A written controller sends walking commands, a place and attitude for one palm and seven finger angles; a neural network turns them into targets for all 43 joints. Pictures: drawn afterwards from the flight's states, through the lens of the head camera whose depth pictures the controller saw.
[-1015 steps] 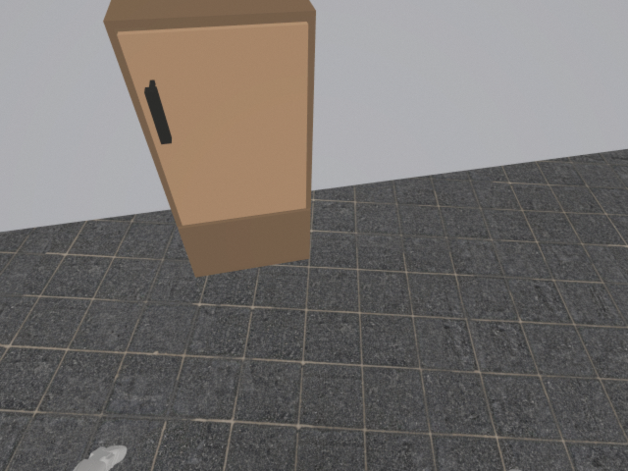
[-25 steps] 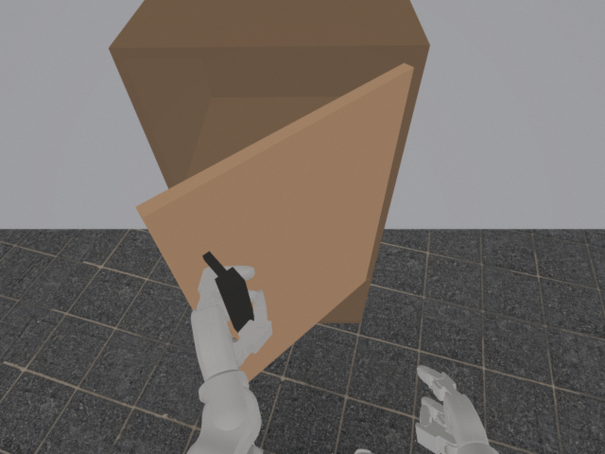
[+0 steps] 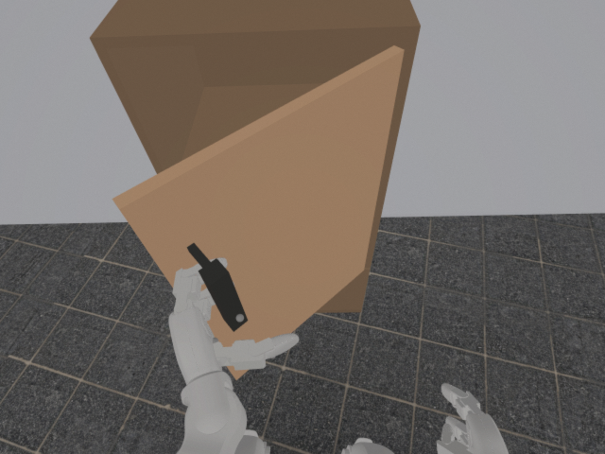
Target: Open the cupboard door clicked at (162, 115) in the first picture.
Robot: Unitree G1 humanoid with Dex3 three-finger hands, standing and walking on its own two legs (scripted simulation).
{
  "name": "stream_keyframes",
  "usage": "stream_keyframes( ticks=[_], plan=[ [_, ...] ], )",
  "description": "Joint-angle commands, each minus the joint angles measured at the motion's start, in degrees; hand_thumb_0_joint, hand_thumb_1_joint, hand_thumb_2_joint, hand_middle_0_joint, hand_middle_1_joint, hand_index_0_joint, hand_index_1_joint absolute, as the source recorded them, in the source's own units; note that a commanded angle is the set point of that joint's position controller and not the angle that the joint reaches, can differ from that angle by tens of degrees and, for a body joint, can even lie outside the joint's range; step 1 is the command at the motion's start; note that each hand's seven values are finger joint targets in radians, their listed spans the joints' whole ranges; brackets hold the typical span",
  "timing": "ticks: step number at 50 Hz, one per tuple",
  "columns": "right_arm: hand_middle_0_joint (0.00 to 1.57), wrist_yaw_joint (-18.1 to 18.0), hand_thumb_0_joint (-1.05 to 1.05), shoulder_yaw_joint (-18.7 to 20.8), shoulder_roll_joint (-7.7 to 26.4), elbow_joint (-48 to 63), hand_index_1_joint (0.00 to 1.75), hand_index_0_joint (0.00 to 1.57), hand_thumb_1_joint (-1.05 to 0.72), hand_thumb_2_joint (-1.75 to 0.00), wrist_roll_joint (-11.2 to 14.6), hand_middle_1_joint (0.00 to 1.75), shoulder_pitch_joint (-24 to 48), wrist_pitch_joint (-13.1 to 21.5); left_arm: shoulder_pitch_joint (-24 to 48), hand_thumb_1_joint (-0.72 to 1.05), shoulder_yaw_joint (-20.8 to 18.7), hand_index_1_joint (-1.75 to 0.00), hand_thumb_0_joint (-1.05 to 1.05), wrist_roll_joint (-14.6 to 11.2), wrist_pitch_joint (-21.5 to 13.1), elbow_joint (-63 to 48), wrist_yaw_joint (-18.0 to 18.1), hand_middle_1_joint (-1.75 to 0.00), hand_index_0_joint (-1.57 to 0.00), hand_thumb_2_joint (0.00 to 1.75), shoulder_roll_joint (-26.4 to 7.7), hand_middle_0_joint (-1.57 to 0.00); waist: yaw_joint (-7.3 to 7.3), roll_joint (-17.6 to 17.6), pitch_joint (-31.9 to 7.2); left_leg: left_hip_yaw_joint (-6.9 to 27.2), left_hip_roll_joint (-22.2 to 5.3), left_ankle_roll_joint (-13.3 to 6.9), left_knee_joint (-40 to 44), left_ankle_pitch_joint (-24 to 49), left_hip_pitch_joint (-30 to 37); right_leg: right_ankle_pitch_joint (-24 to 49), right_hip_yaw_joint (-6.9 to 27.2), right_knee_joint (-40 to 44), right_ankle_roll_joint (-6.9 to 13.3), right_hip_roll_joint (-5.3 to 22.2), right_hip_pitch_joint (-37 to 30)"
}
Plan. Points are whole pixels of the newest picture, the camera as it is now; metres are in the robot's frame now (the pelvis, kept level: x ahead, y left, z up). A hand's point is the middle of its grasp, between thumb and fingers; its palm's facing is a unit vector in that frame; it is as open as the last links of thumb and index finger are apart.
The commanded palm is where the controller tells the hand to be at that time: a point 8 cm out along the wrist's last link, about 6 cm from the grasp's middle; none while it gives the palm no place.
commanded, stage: open thumb and fingers to let go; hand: left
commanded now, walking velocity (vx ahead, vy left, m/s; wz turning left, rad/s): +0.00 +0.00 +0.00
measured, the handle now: (216, 287) +0.32 +0.13 +0.05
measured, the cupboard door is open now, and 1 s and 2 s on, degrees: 42 43 42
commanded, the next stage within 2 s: slide the hand sideways off the handle in 0.26 s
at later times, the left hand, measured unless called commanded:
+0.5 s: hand (231, 340) +0.25 +0.10 +0.04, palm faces -0.01 -1.00 -0.06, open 16.0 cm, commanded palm +0.23 +0.13 +0.05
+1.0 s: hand (210, 363) +0.22 +0.12 +0.05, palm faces -0.04 -1.00 +0.01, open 16.1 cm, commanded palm +0.20 +0.17 +0.05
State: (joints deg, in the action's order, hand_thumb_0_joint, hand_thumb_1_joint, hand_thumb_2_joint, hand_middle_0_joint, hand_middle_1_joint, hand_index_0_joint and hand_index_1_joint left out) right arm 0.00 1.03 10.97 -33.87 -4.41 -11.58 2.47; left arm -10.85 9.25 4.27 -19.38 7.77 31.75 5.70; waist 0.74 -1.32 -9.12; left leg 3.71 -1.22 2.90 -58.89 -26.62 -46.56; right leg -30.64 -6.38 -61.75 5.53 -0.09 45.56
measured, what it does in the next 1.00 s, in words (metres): shifts its weight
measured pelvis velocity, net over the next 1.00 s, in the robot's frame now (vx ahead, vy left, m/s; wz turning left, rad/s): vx -0.01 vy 0.07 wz -0.05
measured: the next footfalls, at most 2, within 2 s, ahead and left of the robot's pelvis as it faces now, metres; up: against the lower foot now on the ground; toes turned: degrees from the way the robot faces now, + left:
none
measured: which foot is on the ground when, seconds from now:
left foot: down 0.00-1.00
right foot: down 0.00-1.00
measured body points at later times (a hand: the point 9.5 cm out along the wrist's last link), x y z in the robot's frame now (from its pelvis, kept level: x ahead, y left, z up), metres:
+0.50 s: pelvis -0.01 +0.05 -0.01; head +0.04 +0.04 +0.44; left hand +0.25 +0.15 +0.05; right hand +0.17 -0.17 -0.09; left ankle +0.02 +0.18 -0.66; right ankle +0.00 -0.05 -0.66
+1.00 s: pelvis -0.01 +0.07 -0.01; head +0.04 +0.06 +0.44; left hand +0.22 +0.17 +0.05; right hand +0.16 -0.15 -0.09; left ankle +0.02 +0.18 -0.66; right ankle +0.00 -0.05 -0.66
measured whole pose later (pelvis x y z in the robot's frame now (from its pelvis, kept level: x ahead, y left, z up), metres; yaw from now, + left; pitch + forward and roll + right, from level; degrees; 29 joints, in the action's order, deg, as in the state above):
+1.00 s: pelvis -0.01 +0.07 -0.01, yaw -3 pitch +12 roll -1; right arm 1.6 -2.3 10.2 -23.4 -1.0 -14.1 0.2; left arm -21.2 16.4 2.7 -18.6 -5.4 12.2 -2.2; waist 0.5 -1.6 -7.6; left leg 0.4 -0.5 -0.6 -65.2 -29.2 -48.5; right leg -29.9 -2.9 -63.8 0.4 0.8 46.4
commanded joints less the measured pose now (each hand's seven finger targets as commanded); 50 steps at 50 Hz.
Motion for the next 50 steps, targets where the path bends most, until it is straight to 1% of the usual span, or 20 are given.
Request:
stream_keyframes(
  ticks=[1, 5, 12, 15, 18, 19, 20, 22, 23, 25, 26, 27, 29, 30, 33, 36, 39, 42, 44, 50],
  plan=[
    [0.20, -0.58, 0.00, 1.25, 4.05, 9.37, 0.30, 0.20, -0.90, -0.90, 0.00, 0.30, 4.20, 3.20, 9.03, -0.50, 1.00, -0.85, 0.00, 1.27, -3.98, -12.73, 0.07, -0.85, -0.24, 0.30, 1.05, -0.24, 0.95, 7.49, -13.21, -1.94, 2.64, -3.13, 1.74, 7.71, 2.02, 22.30, 12.53, 15.32, -6.97, 4.90, -14.09],
    [0.20, -0.49, 0.00, 1.20, 4.02, 10.01, 0.30, 0.20, -0.90, -0.90, 0.00, 0.30, 3.82, 3.23, 7.21, -0.50, 1.62, -0.65, 0.00, 2.36, -3.43, -12.03, 0.79, -0.65, -0.21, 0.30, 2.00, -0.21, 0.56, 7.81, -13.34, -2.02, 2.57, -3.34, 2.44, 8.87, 3.80, 21.54, 9.76, 14.18, -6.13, 3.55, -12.69],
    [0.20, -0.17, 0.00, 0.69, 3.81, 10.61, 0.30, 0.20, -0.90, -0.90, 0.03, 0.30, 4.61, 3.31, 9.19, -0.50, 3.11, -0.30, 0.00, 2.43, -1.67, -12.20, 2.53, -0.30, -0.15, 0.30, 4.43, -0.15, 0.14, 5.08, -12.76, -2.65, 2.62, -3.34, 3.41, 9.49, 6.33, 17.86, 5.80, 12.81, -4.79, 1.66, -9.85],
    [0.20, -0.01, 0.00, 0.52, 3.81, 10.91, 0.30, 0.20, -0.90, -0.90, 0.03, 0.30, 4.94, 3.28, 8.92, -0.50, 3.32, -0.30, 0.00, 2.35, -0.56, -11.38, 3.01, -0.30, -0.15, 0.30, 5.25, -0.15, -0.36, 5.29, -12.28, -2.41, 2.52, -3.31, 3.95, 9.60, 6.52, 16.33, 4.72, 12.56, -4.34, 0.97, -9.43],
    [0.20, 0.36, 0.00, 0.42, 3.83, 11.09, 0.30, 0.20, -0.90, -0.90, 0.06, 0.30, 5.39, 3.08, 9.94, -0.50, 4.22, -0.30, 0.00, 2.62, 0.20, -11.48, 3.43, -0.30, -0.15, 0.30, 6.71, -0.15, -0.45, 3.51, -11.93, -2.31, 2.32, -3.14, 4.44, 10.00, 7.47, 15.11, 3.33, 11.47, -3.78, 0.33, -8.04],
    [0.20, 0.96, 0.00, 0.41, 6.94, 10.22, 0.30, 0.20, -0.90, -0.90, 0.89, 0.30, 1.18, 3.10, 10.53, -0.50, 16.43, -0.30, 0.00, 8.29, -2.97, -13.85, -8.14, -0.30, -0.15, 0.30, -0.14, -0.15, 5.56, 6.35, -8.32, -2.26, 2.30, -4.41, 2.81, 10.16, 7.42, 18.94, 5.54, 10.72, -4.37, 1.08, -4.38],
    [0.20, 0.81, 0.00, 1.35, 6.32, 11.22, 0.30, 0.20, -0.90, -0.90, 1.07, 0.30, 1.10, 2.68, 12.74, -0.50, 12.46, -0.30, 0.00, 5.98, -5.72, -17.28, -14.74, -0.30, -0.15, 0.30, -3.71, -0.15, 3.63, 3.82, -12.25, -2.36, 2.16, -4.68, 2.12, 11.87, 7.61, 21.85, 5.77, 9.50, -3.69, 1.36, -6.65],
    [0.20, 0.62, 0.00, 1.11, 6.25, 12.52, 0.30, 0.20, -0.90, -0.90, 1.41, 0.30, 1.44, 2.78, 11.10, -0.50, 11.79, -0.30, 0.00, 3.94, -8.58, -19.34, -21.69, -0.30, -0.15, 0.30, -6.23, -0.15, 2.19, 0.64, -15.45, -2.42, 2.27, -4.69, 1.77, 12.83, 8.46, 23.74, 6.11, 8.02, -3.43, 1.50, -8.41],
    [0.20, 0.62, 0.00, 0.94, 6.16, 13.17, 0.30, 0.20, -0.90, -0.90, 1.92, 0.30, 1.56, 3.04, 10.27, -0.50, 12.85, -0.30, 0.00, 2.62, -9.24, -19.38, -24.90, -0.30, -0.15, 0.30, -5.53, -0.15, 2.79, 0.68, -13.84, -2.29, 2.20, -4.72, 1.74, 11.70, 8.60, 22.03, 5.79, 8.19, -3.47, 1.39, -7.06],
    [0.20, 0.34, 0.00, 0.58, 5.93, 14.98, 0.30, 0.20, -0.90, -0.90, 3.02, 0.30, 2.24, 3.52, 9.40, -0.50, 12.63, -0.30, 0.00, -2.25, -9.03, -20.55, -27.46, -0.30, -0.15, 0.30, -2.62, -0.15, 2.31, -0.62, -12.26, -1.72, 2.05, -4.52, 2.87, 8.66, 9.14, 16.31, 4.78, 8.75, -3.11, 0.68, -5.73],
    [0.20, 0.19, 0.00, 0.33, 5.92, 15.58, 0.30, 0.20, -0.90, -0.90, 3.38, 0.30, 2.46, 3.72, 8.83, -0.50, 12.19, -0.30, 0.00, -4.43, -8.18, -19.59, -27.30, -0.30, -0.15, 0.30, -1.03, -0.15, 2.38, 1.45, -10.70, -1.28, 1.96, -4.32, 3.48, 6.72, 8.69, 13.45, 3.85, 9.04, -3.31, 0.33, -4.76],
    [0.20, -0.02, 0.00, 0.39, 6.07, 16.17, 0.30, 0.20, -0.90, -0.90, 3.63, 0.30, 2.90, 3.88, 8.32, -0.50, 10.78, -0.30, 0.00, -6.26, -7.40, -20.06, -26.68, -0.30, -0.15, 0.30, -0.79, -0.15, 1.87, 1.59, -10.77, -1.22, 1.98, -4.13, 3.92, 4.97, 8.38, 10.89, 3.62, 9.52, -3.46, 0.20, -4.52],
    [0.20, -0.12, 0.00, 0.25, 6.48, 16.82, 0.30, 0.20, -0.90, -0.90, 3.74, 0.30, 3.01, 3.57, 6.01, -0.50, 7.71, -0.30, 0.00, -7.35, -5.50, -19.17, -23.96, -0.30, -0.15, 0.30, -1.58, -0.15, 0.99, 4.50, -9.92, -0.59, 1.94, -3.79, 5.07, 3.11, 7.43, 7.93, 2.73, 9.41, -3.56, -0.12, -4.24],
    [0.20, 0.02, 0.00, 0.26, 6.52, 17.25, 0.30, 0.20, -0.90, -0.90, 3.63, 0.30, 3.26, 3.43, 3.69, -0.50, 6.00, -0.30, 0.00, -6.71, -4.96, -19.04, -22.21, -0.30, -0.15, 0.30, -2.88, -0.15, -0.18, 3.94, -10.49, -0.57, 1.97, -3.71, 5.23, 4.05, 7.29, 8.32, 2.57, 8.63, -3.37, -0.23, -4.54],
    [0.20, 0.88, 0.00, 0.41, 6.19, 18.22, 0.30, 0.20, -0.90, -0.90, 3.08, 0.30, 2.19, 2.55, 1.84, -0.50, 7.43, -0.30, 0.00, -1.77, -4.11, -20.16, -17.82, -0.30, -0.15, 0.30, -2.66, -0.15, -0.19, 3.97, -11.40, -0.57, 1.73, -3.50, 4.73, 5.98, 7.03, 9.73, 2.31, 6.40, -3.28, 0.02, -3.25],
    [0.20, 1.58, 0.00, 0.52, 6.02, 18.88, 0.30, 0.20, -0.90, -0.90, 2.87, 0.30, 1.83, 1.58, -0.24, -0.50, 7.88, -0.30, 0.00, 1.95, -3.62, -20.52, -15.68, -0.30, -0.15, 0.30, -3.34, -0.15, -0.52, 3.35, -11.26, -0.50, 1.45, -3.32, 4.74, 5.78, 6.35, 9.11, 2.33, 5.77, -2.98, -0.02, -2.60],
    [0.20, 1.53, 0.00, 0.32, 5.90, 19.28, 0.30, 0.20, -0.90, -0.90, 2.93, 0.30, 1.98, 1.17, 0.58, -0.50, 8.17, -0.30, 0.00, 2.10, -3.69, -22.28, -15.89, -0.30, -0.15, 0.30, -3.93, -0.15, -0.13, 2.90, -10.45, -0.80, 1.54, -3.45, 4.86, 2.83, 5.94, 6.91, 2.72, 6.73, -3.01, -0.10, -2.28],
    [0.20, 1.09, 0.00, 0.07, 5.79, 19.93, 0.30, 0.20, -0.90, -0.90, 3.16, 0.30, 1.97, 0.72, -3.35, -0.50, 5.96, -0.30, 0.00, 0.45, -3.53, -23.73, -17.20, -0.30, -0.15, 0.30, -5.86, -0.15, -1.07, 2.77, -10.26, -1.25, 1.65, -3.39, 5.46, 3.18, 5.93, 7.43, 2.88, 7.46, -2.90, -0.33, -4.22],
    [0.20, 0.95, 0.00, -0.21, 5.66, 20.20, 0.30, 0.20, -0.90, -0.90, 3.34, 0.30, 1.82, 0.63, -4.16, -0.50, 6.26, -0.30, 0.00, -0.62, -3.33, -25.42, -18.09, -0.30, -0.15, 0.30, -5.37, -0.15, -0.95, 1.35, -9.68, -1.21, 1.64, -3.31, 5.80, 3.35, 6.51, 7.68, 2.67, 7.60, -2.89, -0.50, -4.25],
    [0.20, 0.55, 0.00, -0.20, 6.01, 20.46, 0.30, 0.20, -0.90, -0.90, 3.42, 0.30, 1.34, 1.18, -8.56, -0.50, 5.98, -0.30, 0.00, -2.24, -3.78, -26.89, -19.90, -0.30, -0.15, 0.30, -5.75, -0.15, -0.08, 2.59, -7.66, -0.46, 1.40, -3.37, 5.28, 4.44, 5.67, 8.87, 2.42, 7.27, -3.11, -0.73, -3.83]
  ],
)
